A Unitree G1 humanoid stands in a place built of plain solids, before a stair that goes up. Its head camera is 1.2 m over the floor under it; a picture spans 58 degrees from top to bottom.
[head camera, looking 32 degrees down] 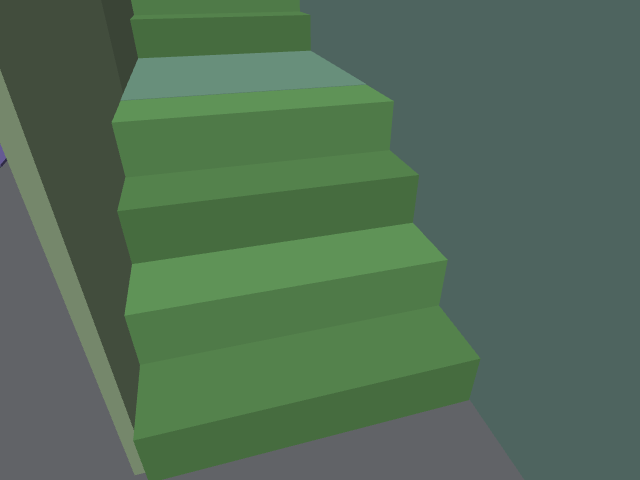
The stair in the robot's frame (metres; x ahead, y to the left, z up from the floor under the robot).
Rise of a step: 0.19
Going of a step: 0.26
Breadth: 1.00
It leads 16 degrees to the left of straight ahead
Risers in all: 4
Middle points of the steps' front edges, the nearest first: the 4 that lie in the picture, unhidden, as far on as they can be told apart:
0.79 -0.01 0.20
1.04 0.06 0.39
1.29 0.13 0.58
1.53 0.20 0.78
